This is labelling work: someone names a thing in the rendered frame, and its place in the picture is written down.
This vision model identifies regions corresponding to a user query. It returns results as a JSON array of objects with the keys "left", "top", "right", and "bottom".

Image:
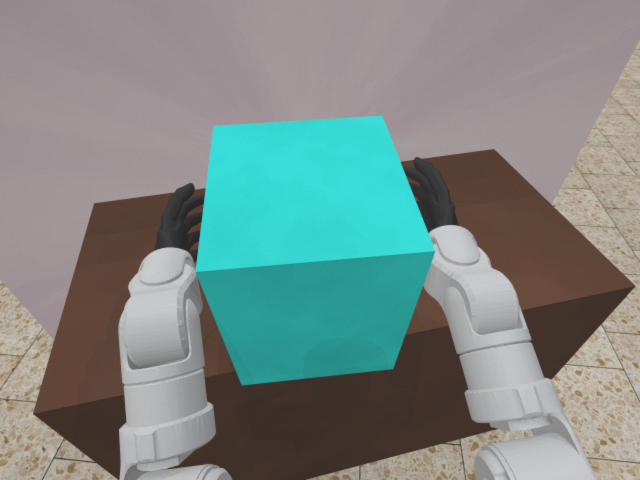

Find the left robot forearm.
[{"left": 118, "top": 247, "right": 216, "bottom": 480}]

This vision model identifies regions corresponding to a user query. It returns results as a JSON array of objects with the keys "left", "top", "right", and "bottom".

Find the right robot upper arm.
[{"left": 474, "top": 433, "right": 594, "bottom": 480}]

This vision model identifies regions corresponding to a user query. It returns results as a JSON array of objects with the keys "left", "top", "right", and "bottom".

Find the pedestal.
[{"left": 33, "top": 149, "right": 635, "bottom": 480}]

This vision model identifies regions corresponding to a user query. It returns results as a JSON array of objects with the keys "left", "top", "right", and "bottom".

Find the right robot forearm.
[{"left": 423, "top": 225, "right": 598, "bottom": 480}]

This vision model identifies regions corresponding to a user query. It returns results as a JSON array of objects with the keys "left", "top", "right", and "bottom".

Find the right robot hand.
[{"left": 402, "top": 157, "right": 459, "bottom": 233}]

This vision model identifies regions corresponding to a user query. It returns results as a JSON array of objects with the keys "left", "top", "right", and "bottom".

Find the left robot hand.
[{"left": 154, "top": 183, "right": 205, "bottom": 263}]

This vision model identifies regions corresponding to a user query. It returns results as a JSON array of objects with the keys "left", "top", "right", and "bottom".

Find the carton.
[{"left": 195, "top": 116, "right": 435, "bottom": 385}]

